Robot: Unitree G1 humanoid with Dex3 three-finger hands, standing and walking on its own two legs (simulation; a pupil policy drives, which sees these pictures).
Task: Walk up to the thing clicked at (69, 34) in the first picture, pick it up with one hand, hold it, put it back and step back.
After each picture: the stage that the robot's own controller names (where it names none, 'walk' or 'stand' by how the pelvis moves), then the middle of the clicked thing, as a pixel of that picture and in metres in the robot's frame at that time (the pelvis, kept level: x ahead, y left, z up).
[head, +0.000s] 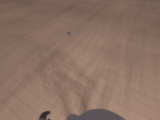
stand; (68, 34) +2.04 +0.63 -0.72
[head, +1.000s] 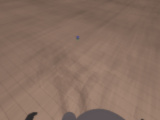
walk; (77, 38) +1.95 +0.31 -0.70
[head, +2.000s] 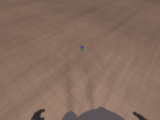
walk; (81, 48) +1.38 +0.17 -0.71
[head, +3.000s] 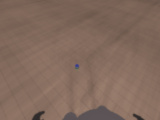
walk; (76, 67) +0.88 +0.19 -0.72
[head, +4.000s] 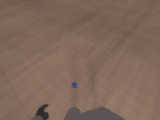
walk; (74, 85) +0.52 +0.22 -0.69
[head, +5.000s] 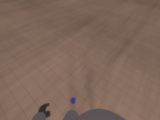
stand; (73, 101) +0.33 +0.16 -0.70
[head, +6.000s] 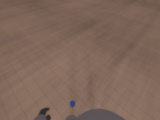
stand; (72, 104) +0.31 +0.18 -0.72
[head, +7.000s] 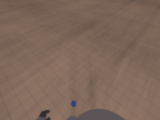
stand; (73, 104) +0.32 +0.19 -0.73
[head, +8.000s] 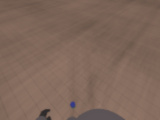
stand; (73, 105) +0.30 +0.20 -0.73
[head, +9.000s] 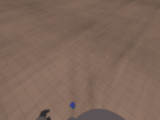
stand; (72, 105) +0.29 +0.19 -0.73
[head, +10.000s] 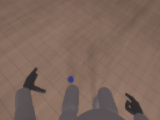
go down; (70, 79) +0.36 +0.17 -0.51
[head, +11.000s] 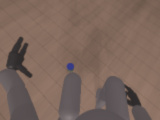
go down; (70, 67) +0.40 +0.17 -0.33
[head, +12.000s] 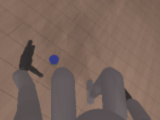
close in; (54, 60) +0.40 +0.20 -0.25
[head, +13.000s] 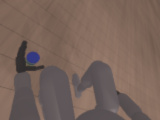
close; (32, 59) +0.40 +0.22 -0.23
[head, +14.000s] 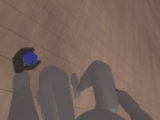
lift; (29, 59) +0.39 +0.22 -0.23
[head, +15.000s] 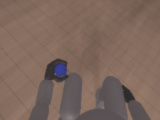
lift; (61, 72) +0.30 +0.21 -0.06
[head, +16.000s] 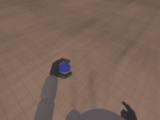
hold; (65, 72) +0.33 +0.17 +0.06
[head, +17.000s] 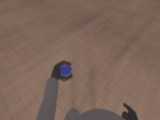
hold; (66, 74) +0.32 +0.17 +0.02
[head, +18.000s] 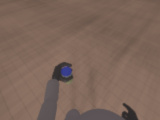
hold; (67, 75) +0.32 +0.17 +0.02
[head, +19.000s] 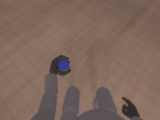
crouch; (64, 68) +0.37 +0.17 -0.05
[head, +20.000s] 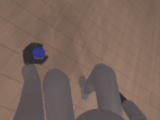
lower; (39, 56) +0.42 +0.22 -0.20
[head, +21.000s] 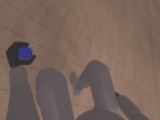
lower; (24, 55) +0.42 +0.24 -0.23
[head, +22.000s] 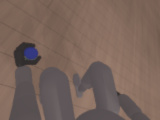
lower; (31, 55) +0.41 +0.23 -0.22
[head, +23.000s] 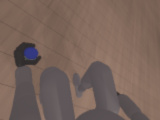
lower; (31, 55) +0.41 +0.23 -0.22
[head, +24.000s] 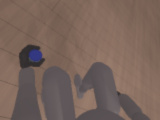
loosen; (35, 57) +0.40 +0.22 -0.22
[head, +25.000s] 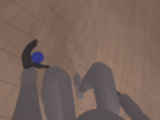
withdraw; (36, 59) +0.39 +0.21 -0.24
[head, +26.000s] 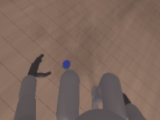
walk; (66, 65) +0.41 +0.17 -0.29
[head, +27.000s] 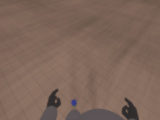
stand; (74, 103) +0.31 +0.15 -0.65
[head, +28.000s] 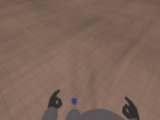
stand; (74, 101) +0.33 +0.16 -0.66
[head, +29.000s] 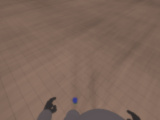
stand; (75, 101) +0.34 +0.15 -0.69
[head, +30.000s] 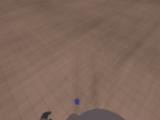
walk; (77, 102) +0.33 +0.16 -0.72
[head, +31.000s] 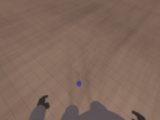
walk; (78, 84) +0.47 +0.08 -0.70
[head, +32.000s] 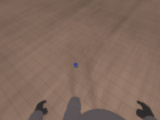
walk; (75, 66) +0.74 +0.23 -0.68
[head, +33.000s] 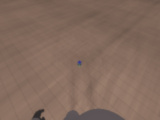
stand; (79, 64) +0.97 +0.17 -0.71
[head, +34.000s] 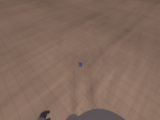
stand; (80, 65) +0.96 +0.18 -0.73
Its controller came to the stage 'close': yes
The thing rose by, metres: 0.73
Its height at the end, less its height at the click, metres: +0.00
